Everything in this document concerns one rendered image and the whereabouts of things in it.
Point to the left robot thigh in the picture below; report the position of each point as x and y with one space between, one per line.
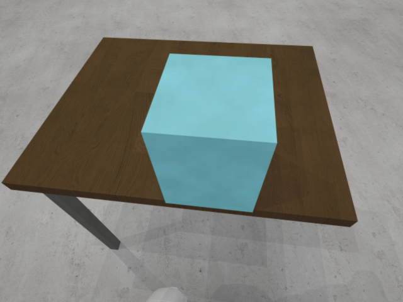
167 295

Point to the carton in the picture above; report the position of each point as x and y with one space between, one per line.
211 130

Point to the table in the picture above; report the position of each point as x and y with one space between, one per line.
91 146

